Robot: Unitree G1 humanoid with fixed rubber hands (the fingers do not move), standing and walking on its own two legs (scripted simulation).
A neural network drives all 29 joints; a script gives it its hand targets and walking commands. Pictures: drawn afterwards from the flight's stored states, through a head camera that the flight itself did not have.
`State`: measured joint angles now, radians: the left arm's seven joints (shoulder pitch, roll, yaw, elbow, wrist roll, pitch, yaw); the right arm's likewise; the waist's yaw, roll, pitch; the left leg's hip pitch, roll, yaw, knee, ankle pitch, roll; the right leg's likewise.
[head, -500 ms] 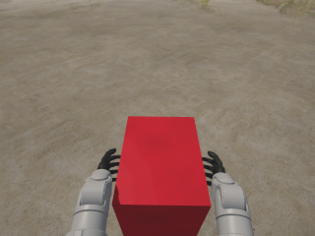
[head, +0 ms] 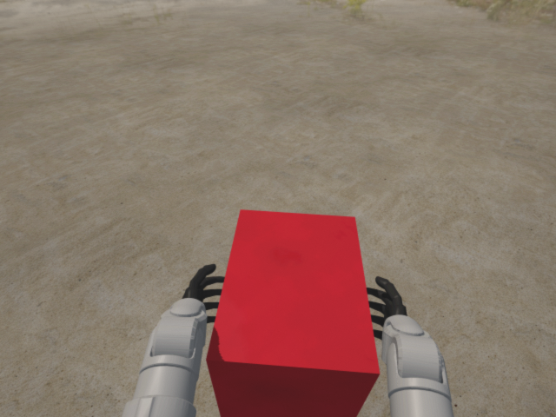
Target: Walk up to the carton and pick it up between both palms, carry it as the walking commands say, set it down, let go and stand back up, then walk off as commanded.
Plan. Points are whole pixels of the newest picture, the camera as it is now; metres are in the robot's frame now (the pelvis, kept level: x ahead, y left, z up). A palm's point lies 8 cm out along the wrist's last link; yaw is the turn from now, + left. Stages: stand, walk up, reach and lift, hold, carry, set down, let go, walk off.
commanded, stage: set down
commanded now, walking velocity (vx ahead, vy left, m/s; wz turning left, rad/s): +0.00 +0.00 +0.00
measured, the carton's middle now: (291, 315) +0.33 -0.06 -0.04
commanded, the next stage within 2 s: none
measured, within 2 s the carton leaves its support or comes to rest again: neither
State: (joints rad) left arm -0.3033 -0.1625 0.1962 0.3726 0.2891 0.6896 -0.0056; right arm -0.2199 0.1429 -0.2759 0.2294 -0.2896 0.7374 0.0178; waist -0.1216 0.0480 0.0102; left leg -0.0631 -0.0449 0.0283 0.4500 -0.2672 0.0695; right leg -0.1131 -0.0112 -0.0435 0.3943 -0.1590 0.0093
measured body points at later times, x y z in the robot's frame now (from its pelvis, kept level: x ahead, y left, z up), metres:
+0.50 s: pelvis -0.04 -0.02 -0.03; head +0.04 -0.05 +0.41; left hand +0.33 +0.08 -0.06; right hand +0.28 -0.22 -0.07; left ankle +0.00 +0.07 -0.74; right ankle +0.04 -0.13 -0.74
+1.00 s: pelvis -0.05 -0.02 -0.09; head +0.11 -0.05 +0.32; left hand +0.36 +0.08 -0.15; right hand +0.31 -0.22 -0.16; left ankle +0.00 +0.07 -0.74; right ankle +0.04 -0.13 -0.74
